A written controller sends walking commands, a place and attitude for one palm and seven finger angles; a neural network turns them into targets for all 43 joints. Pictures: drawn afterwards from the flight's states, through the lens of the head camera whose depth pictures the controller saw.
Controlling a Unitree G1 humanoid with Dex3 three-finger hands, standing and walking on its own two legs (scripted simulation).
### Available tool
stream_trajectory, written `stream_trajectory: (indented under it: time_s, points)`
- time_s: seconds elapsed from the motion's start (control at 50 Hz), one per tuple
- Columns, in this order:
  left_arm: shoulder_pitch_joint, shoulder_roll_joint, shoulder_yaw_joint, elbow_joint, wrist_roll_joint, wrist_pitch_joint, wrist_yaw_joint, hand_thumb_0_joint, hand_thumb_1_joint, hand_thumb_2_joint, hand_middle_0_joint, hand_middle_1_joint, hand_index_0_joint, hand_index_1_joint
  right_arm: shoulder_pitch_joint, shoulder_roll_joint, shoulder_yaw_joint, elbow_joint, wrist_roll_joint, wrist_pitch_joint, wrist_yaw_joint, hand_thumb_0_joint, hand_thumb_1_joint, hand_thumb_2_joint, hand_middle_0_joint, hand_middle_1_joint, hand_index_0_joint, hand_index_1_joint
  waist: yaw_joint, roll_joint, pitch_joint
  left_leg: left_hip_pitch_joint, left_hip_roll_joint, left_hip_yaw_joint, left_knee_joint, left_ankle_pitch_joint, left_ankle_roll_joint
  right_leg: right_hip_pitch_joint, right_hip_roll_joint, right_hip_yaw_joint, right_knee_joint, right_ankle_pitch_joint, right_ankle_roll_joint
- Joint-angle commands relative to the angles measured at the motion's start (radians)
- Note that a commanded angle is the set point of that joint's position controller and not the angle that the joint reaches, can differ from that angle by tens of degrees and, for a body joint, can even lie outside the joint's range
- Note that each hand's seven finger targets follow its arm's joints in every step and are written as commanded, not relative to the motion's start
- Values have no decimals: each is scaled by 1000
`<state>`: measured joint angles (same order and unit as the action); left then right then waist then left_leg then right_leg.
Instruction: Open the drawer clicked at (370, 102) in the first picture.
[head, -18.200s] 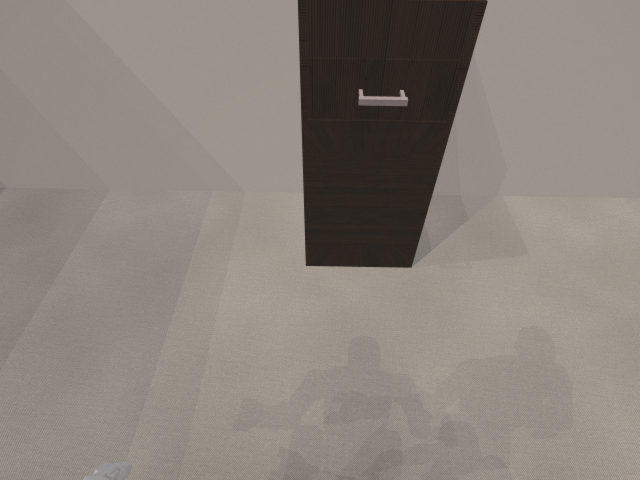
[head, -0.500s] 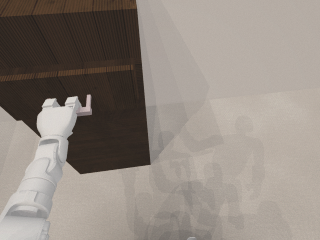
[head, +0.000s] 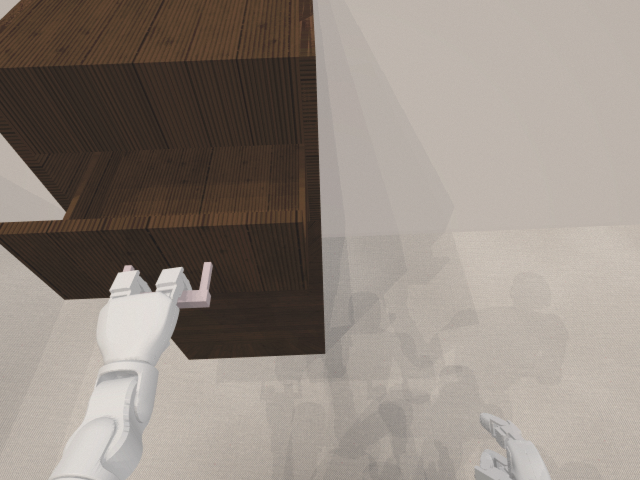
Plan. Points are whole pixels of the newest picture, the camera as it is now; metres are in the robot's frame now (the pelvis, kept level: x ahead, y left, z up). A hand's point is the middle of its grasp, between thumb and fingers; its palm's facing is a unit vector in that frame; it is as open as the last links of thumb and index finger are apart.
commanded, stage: pull the drawer open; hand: left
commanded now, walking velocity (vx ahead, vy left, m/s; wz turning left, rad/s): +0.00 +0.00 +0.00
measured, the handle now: (164, 286) +0.36 +0.24 +0.01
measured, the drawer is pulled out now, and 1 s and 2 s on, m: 0.15 0.30 0.30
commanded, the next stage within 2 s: open the thumb to release the handle in 0.92 s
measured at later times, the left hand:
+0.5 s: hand (138, 433) +0.18 +0.22 -0.01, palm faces -0.01 -0.07 -1.00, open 5.6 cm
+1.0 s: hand (129, 471) +0.14 +0.22 -0.01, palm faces +0.02 -0.05 -1.00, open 5.5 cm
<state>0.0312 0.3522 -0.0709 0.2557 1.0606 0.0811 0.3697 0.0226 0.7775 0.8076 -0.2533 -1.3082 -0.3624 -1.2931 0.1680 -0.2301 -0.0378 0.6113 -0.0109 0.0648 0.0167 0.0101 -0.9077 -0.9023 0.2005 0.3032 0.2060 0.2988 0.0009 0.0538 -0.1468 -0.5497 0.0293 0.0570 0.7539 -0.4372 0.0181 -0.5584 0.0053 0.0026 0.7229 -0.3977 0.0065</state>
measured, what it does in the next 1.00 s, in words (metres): stands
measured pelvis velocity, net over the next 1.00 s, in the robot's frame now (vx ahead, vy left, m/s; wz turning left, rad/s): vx -0.03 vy -0.02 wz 0.00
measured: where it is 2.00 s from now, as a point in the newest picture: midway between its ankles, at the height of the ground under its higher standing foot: outside the picture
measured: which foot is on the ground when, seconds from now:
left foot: down 0.00-1.00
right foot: down 0.00-1.00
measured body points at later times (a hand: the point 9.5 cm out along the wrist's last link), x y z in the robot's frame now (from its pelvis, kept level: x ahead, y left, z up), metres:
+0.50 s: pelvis -0.02 -0.03 -0.01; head +0.02 -0.05 +0.44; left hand +0.18 +0.22 +0.05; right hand +0.18 -0.26 -0.11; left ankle -0.05 +0.10 -0.71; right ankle -0.04 -0.13 -0.71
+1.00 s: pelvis -0.03 -0.02 -0.02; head +0.01 -0.05 +0.43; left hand +0.14 +0.22 +0.04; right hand +0.17 -0.25 -0.12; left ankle -0.05 +0.10 -0.71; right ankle -0.04 -0.13 -0.71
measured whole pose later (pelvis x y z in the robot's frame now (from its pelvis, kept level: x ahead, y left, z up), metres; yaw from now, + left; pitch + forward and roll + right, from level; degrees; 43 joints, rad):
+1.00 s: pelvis -0.03 -0.02 -0.02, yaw +0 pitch +11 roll +1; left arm 0.54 0.35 -0.02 -0.09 1.07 -0.02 0.50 0.02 0.75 0.84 -0.29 -1.29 -0.40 -1.33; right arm 0.12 -0.22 -0.03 0.61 -0.05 0.04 0.02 0.01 -0.91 -0.90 0.20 0.30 0.21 0.30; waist 0.05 0.05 -0.13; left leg -0.61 0.04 0.06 0.88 -0.46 -0.01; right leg -0.65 0.01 0.01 0.90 -0.45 -0.02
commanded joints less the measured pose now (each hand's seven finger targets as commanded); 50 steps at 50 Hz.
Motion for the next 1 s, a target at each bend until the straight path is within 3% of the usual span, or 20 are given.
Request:
stream_trajectory:
  time_s: [0.0, 0.02, 0.06, 0.2, 0.26, 0.34, 0.38, 0.44, 0.5, 0.52, 0.56, 0.58, 0.66, 0.72, 0.78, 0.8, 0.86, 0.9, 0.96, 0.98]
  points:
    - [93, 120, 77, -253, -17, -12, 47, 0, 900, 900, -400, -1350, -400, -1350, -51, -128, -45, -132, -9, -47, -3, 0, -900, -900, 200, 300, 200, 300, 45, -29, -266, 219, -15, -41, -26, 739, -2, 173, 31, -42, -2, 591, -34]
    - [113, 144, 107, -253, -15, -16, 52, 0, 900, 900, -400, -1350, -400, -1350, -55, -125, -46, -127, -8, -48, -4, 0, -900, -900, 200, 300, 200, 300, 52, -37, -265, 214, -18, -38, -28, 724, -4, 180, 33, -37, -1, 591, -35]
    - [186, 109, 86, -305, -17, -26, 60, 0, 900, 900, -400, -1350, -400, -1350, -71, -118, -42, -138, -12, -56, 1, 0, -900, -900, 200, 300, 200, 300, 55, -33, -256, 207, -21, -37, -26, 707, -4, 179, 31, -37, 3, 594, -36]
    - [338, 155, 158, -369, -10, -51, 94, 0, 900, 900, -400, -1350, -400, -1350, -116, -112, -39, -136, -21, -69, -5, 0, -900, -900, 200, 300, 200, 300, 71, -50, -234, 165, -40, -22, -19, 603, -6, 197, 27, -5, 11, 634, -37]
    - [408, 130, 142, -394, -12, -59, 104, 0, 900, 900, -400, -1350, -400, -1350, -130, -107, -38, -137, -22, -75, -1, 0, -900, -900, 200, 300, 200, 300, 73, -44, -203, 154, -43, -22, -15, 562, -5, 176, 28, -7, 13, 595, -38]
    - [441, 139, 157, -414, -8, -67, 119, 0, 900, 900, -400, -1350, -400, -1350, -155, -104, -35, -138, -25, -76, -5, 0, -900, -900, 200, 300, 200, 300, 75, -36, -180, 132, -52, -18, -14, 483, -5, 159, 28, 8, 11, 551, -41]
    - [452, 171, 194, -423, -10, -74, 125, 0, 900, 900, -400, -1350, -400, -1350, -160, -106, -37, -135, -26, -75, -9, 0, -900, -900, 200, 300, 200, 300, 79, -39, -183, 127, -54, -19, -17, 458, -5, 166, 28, 18, 5, 537, -44]
    - [484, 151, 178, -420, -9, -78, 129, 0, 900, 900, -400, -1350, -400, -1350, -175, -101, -31, -140, -27, -77, -11, 0, -900, -900, 200, 300, 200, 300, 82, -48, -151, 103, -63, -17, -16, 387, -4, 145, 28, 23, 3, 480, -43]
    - [555, 177, 213, -422, -16, -85, 135, 0, 900, 900, -400, -1350, -400, -1350, -184, -97, -28, -145, -28, -79, -15, 0, -900, -900, 200, 300, 200, 300, 98, -54, -149, 93, -66, -15, -16, 360, -3, 152, 27, 30, 1, 461, -44]
    - [555, 160, 196, -427, -19, -86, 134, 0, 900, 900, -400, -1350, -400, -1350, -181, -98, -30, -145, -26, -79, -15, 0, -900, -900, 200, 300, 200, 300, 88, -49, -126, 84, -64, -16, -17, 348, -2, 143, 27, 22, -1, 451, -45]
    - [616, 153, 196, -447, -26, -93, 131, 0, 900, 900, -400, -1350, -400, -1350, -184, -94, -30, -153, -26, -80, -12, 0, -900, -900, 200, 300, 200, 300, 98, -52, -124, 83, -64, -15, -15, 348, -2, 146, 25, 25, 0, 447, -45]
    - [628, 176, 220, -464, -29, -97, 132, 0, 900, 900, -400, -1350, -400, -1350, -187, -97, -30, -153, -25, -77, -12, 0, -900, -900, 200, 300, 200, 300, 103, -45, -146, 87, -63, -18, -17, 364, -3, 157, 27, 32, 2, 456, -48]
    - [725, 146, 193, -510, -32, -108, 133, 0, 900, 900, -400, -1350, -400, -1350, -184, -92, -27, -166, -29, -77, 6, 0, -900, -900, 200, 300, 200, 300, 105, -21, -114, 89, -57, -22, -6, 380, -1, 113, 32, 20, 18, 410, -50]
    - [633, 149, 190, -529, -16, -114, 148, 0, 900, 900, -400, -1350, -400, -1350, -182, -97, -33, -168, -39, -73, 6, 0, -900, -900, 200, 300, 200, 300, 82, -19, -105, 86, -53, -32, 8, 325, -2, 48, 36, 18, 23, 320, -52]
    - [603, 159, 208, -512, -5, -118, 166, 0, 900, 900, -400, -1350, -400, -1350, -175, -99, -32, -171, -43, -74, 1, 0, -900, -900, 200, 300, 200, 300, 76, -36, -96, 70, -55, -39, 20, 293, -3, 18, 39, 17, 26, 280, -56]
    - [575, 152, 194, -518, 0, -119, 171, 0, 900, 900, -400, -1350, -400, -1350, -176, -98, -30, -170, -50, -78, 3, 0, -900, -900, 200, 300, 200, 300, 78, -48, -122, 83, -60, -39, 33, 286, -3, -8, 35, 35, 32, 260, -56]
    - [570, 138, 179, -517, 1, -108, 178, 0, 900, 900, -400, -1350, -400, -1350, -163, -98, -37, -172, -45, -79, 1, 0, -900, -900, 200, 300, 200, 300, 77, -26, -146, 80, -56, -38, 35, 288, -5, 4, 34, 18, 43, 269, -56]
    - [568, 159, 199, -523, 5, -99, 186, 0, 900, 900, -400, -1350, -400, -1350, -169, -98, -33, -170, -47, -78, -2, 0, -900, -900, 200, 300, 200, 300, 85, -31, -170, 89, -58, -41, 39, 310, -8, 2, 38, 34, 52, 280, -59]
    - [581, 125, 157, -527, -5, -78, 178, 0, 900, 900, -400, -1350, -400, -1350, -167, -97, -34, -172, -37, -79, -4, 0, -900, -900, 200, 300, 200, 300, 78, -34, -160, 83, -53, -40, 36, 321, -4, 23, 36, 8, 51, 299, -54]
    - [578, 145, 176, -522, -5, -71, 177, 0, 900, 900, -400, -1350, -400, -1350, -173, -98, -33, -174, -35, -76, -9, 0, -900, -900, 200, 300, 200, 300, 81, -39, -154, 76, -50, -44, 29, 330, -5, 36, 38, 7, 49, 307, -56]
